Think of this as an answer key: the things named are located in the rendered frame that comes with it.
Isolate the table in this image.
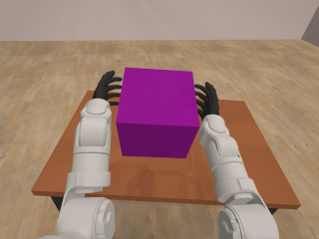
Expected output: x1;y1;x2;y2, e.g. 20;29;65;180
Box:
31;90;301;215

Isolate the robot left hand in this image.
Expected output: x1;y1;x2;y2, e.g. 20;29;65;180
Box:
92;70;123;106

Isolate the robot right forearm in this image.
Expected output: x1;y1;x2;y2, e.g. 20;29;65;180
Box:
198;115;280;239

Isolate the robot left forearm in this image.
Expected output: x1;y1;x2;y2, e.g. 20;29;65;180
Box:
56;99;112;234

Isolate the robot right hand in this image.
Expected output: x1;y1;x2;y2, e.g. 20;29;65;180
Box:
194;82;219;121

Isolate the right robot upper arm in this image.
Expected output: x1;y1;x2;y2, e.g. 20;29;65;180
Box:
217;203;279;239

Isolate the left robot upper arm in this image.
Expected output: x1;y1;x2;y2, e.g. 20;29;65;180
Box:
38;197;116;239

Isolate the carton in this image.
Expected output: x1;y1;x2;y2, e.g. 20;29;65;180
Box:
116;67;200;158

